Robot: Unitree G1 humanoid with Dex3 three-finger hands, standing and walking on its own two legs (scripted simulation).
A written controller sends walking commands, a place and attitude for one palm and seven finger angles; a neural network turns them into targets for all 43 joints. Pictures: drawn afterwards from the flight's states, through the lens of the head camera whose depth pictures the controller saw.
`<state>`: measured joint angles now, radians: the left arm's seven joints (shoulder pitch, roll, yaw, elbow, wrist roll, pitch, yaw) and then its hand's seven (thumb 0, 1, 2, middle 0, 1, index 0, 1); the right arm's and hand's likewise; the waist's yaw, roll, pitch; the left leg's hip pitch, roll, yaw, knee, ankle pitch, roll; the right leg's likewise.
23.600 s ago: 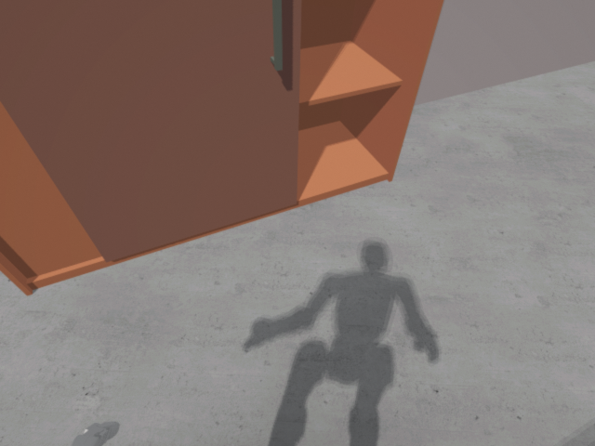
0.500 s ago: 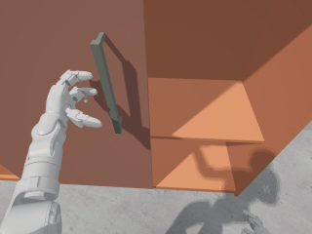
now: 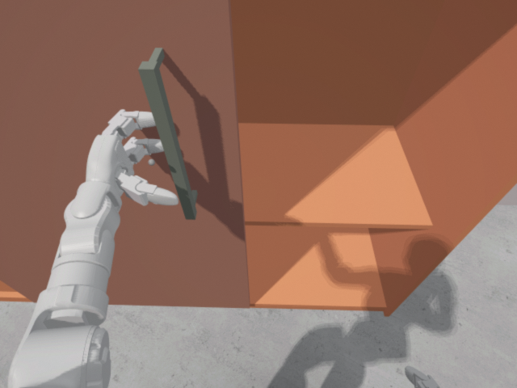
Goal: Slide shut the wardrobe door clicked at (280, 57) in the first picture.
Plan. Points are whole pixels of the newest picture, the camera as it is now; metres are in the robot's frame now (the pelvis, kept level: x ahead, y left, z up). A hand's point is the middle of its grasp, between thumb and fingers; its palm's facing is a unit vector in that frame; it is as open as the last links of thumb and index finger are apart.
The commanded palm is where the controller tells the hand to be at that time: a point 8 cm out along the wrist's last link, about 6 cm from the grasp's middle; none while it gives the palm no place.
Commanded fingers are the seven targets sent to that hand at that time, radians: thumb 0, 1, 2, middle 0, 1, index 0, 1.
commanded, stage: feel for the door with the fingertips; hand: left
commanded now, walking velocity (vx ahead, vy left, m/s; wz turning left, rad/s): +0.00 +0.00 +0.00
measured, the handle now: (177, 149) +0.46 +0.14 +0.12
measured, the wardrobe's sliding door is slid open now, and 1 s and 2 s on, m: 0.52 0.52 0.52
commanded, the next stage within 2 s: slide the fingers in behind the handle in 0.58 s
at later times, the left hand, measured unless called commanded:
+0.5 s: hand (151, 159) +0.42 +0.17 +0.14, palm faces +0.02 -1.00 -0.02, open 13.9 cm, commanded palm +0.40 +0.22 +0.13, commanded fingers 0.00 -0.50 0.30 -0.30 -1.20 -0.30 -1.20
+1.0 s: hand (155, 158) +0.42 +0.17 +0.14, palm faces -0.01 -1.00 -0.02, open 13.8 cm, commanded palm +0.39 +0.21 +0.13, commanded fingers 0.00 -0.50 0.30 -0.30 -1.20 -0.30 -1.20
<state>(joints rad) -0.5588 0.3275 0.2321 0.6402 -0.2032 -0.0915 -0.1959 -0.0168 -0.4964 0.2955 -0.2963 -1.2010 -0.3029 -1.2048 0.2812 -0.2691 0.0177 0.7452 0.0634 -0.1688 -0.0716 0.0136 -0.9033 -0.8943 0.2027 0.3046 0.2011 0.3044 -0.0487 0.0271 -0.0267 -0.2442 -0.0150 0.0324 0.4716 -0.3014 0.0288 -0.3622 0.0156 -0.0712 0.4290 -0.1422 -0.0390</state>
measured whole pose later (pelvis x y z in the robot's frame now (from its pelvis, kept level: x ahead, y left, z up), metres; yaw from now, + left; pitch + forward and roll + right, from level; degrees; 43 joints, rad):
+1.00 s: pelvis +0.00 +0.00 +0.00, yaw +0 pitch +4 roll +0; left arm -0.63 0.32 0.22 0.79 -0.19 -0.17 -0.17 -0.02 -0.50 0.30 -0.32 -1.23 -0.32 -1.22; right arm 0.31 -0.26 0.02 0.77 0.06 -0.16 -0.05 0.01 -0.90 -0.89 0.20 0.30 0.20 0.30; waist -0.05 0.03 -0.03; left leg -0.24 -0.02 0.03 0.46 -0.29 0.03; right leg -0.36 0.01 -0.07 0.42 -0.13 -0.04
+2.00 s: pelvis +0.00 -0.01 +0.00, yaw -1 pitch +1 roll +0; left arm -0.48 0.26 0.17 0.52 -0.18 -0.04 -0.10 -0.02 -0.50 0.30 -0.30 -1.20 -0.27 -1.17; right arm 0.25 -0.25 0.02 0.72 0.07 -0.12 -0.06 0.01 -0.90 -0.89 0.20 0.30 0.20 0.30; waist -0.03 0.04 -0.02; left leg -0.16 0.00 0.04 0.42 -0.29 0.01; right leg -0.29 0.03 -0.06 0.40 -0.14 -0.05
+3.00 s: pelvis +0.00 +0.00 +0.00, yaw +0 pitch +3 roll +0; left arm -0.52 0.35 0.25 0.63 -0.21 -0.09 -0.22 -0.02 -0.50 0.30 -0.30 -1.20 -0.30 -1.20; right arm 0.30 -0.28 0.02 0.72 0.06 -0.16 -0.07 0.01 -0.90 -0.89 0.20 0.30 0.20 0.30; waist -0.04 0.03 -0.02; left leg -0.22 -0.02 0.03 0.46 -0.30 0.03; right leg -0.33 0.01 -0.07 0.42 -0.14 -0.03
